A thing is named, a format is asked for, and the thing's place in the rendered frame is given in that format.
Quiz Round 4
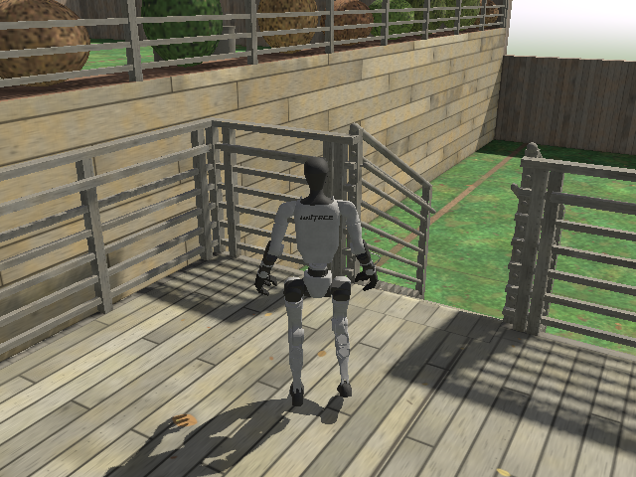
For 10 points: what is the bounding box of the left robot hand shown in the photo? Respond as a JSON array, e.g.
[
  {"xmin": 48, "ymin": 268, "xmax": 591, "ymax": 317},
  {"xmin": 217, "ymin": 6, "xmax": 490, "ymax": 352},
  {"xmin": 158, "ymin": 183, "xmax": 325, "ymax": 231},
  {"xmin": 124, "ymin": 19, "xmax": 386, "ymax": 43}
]
[{"xmin": 254, "ymin": 274, "xmax": 277, "ymax": 296}]

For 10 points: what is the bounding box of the robot right forearm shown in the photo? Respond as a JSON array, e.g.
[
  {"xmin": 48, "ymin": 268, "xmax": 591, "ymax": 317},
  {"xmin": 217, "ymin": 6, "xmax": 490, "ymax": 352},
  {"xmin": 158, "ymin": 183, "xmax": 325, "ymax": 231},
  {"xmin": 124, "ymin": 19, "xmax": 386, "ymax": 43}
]
[{"xmin": 356, "ymin": 239, "xmax": 376, "ymax": 275}]

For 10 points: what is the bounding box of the humanoid robot torso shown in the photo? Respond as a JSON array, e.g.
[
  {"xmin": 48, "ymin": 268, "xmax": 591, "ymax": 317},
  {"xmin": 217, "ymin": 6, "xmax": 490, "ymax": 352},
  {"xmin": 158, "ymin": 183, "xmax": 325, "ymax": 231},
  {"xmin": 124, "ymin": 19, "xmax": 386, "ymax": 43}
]
[{"xmin": 294, "ymin": 196, "xmax": 341, "ymax": 298}]

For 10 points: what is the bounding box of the robot head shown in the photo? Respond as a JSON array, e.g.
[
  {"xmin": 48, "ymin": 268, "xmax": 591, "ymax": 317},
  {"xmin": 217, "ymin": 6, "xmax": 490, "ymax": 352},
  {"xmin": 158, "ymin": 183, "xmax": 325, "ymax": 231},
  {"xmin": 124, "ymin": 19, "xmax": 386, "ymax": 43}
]
[{"xmin": 300, "ymin": 157, "xmax": 334, "ymax": 206}]

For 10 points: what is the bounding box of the right robot upper arm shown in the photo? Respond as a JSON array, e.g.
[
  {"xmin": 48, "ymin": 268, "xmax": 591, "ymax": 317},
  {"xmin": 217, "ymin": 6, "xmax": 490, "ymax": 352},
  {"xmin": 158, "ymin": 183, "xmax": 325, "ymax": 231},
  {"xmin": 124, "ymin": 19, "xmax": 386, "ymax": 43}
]
[{"xmin": 337, "ymin": 200, "xmax": 366, "ymax": 255}]

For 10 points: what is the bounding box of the left robot upper arm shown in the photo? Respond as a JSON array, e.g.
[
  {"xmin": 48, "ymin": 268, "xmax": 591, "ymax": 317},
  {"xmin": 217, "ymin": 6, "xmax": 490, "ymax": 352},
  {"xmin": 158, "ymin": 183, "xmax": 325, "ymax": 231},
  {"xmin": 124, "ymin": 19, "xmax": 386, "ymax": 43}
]
[{"xmin": 268, "ymin": 201, "xmax": 296, "ymax": 256}]

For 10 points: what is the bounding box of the right robot hand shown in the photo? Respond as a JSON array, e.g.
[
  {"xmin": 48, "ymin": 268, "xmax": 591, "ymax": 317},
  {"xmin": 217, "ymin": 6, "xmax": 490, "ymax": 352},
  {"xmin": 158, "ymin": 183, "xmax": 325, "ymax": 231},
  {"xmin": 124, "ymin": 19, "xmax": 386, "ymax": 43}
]
[{"xmin": 355, "ymin": 271, "xmax": 378, "ymax": 291}]

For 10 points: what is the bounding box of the robot left forearm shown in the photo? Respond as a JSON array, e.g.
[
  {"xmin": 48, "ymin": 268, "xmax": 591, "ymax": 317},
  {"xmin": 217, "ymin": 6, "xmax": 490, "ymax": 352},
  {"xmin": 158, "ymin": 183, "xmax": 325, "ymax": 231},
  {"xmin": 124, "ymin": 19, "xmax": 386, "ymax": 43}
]
[{"xmin": 257, "ymin": 240, "xmax": 277, "ymax": 278}]

